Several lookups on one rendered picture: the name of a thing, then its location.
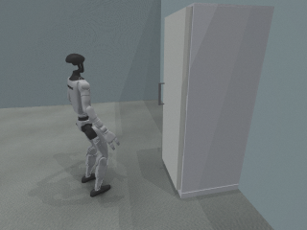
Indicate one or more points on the robot left upper arm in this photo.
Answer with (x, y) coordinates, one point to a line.
(68, 94)

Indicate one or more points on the robot left foot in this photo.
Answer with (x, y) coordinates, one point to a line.
(86, 179)

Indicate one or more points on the robot right upper arm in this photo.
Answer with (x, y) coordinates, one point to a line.
(84, 88)

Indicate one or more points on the handle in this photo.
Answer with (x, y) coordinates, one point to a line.
(159, 93)

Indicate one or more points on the robot right thigh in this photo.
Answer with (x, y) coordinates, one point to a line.
(99, 141)

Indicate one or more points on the robot right forearm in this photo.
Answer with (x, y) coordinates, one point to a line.
(95, 120)

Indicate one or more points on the robot right hand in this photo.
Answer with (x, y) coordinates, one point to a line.
(109, 137)

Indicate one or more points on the fridge door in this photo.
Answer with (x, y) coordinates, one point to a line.
(177, 39)

